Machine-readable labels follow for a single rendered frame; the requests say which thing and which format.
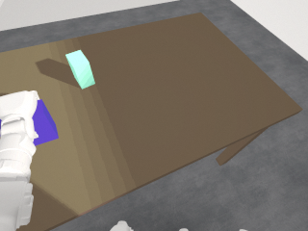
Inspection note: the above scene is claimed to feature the left robot hand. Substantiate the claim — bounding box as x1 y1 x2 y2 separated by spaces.
0 90 39 139

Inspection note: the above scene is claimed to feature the robot left forearm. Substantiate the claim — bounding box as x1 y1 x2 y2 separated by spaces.
0 114 37 184

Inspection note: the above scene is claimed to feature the sponge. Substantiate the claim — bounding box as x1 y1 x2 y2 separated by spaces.
0 99 59 146

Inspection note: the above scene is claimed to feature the table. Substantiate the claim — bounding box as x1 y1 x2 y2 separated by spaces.
0 13 303 231

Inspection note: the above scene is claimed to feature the robot left upper arm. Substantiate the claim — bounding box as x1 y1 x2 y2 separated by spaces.
0 181 34 231

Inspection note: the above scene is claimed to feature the robot left shin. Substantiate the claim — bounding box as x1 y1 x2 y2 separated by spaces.
117 220 128 226

